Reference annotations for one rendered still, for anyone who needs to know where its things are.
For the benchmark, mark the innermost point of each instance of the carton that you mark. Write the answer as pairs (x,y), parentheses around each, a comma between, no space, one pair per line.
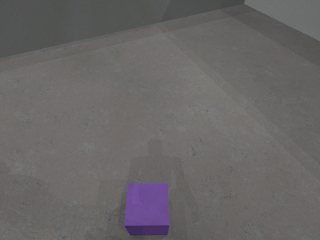
(147,209)

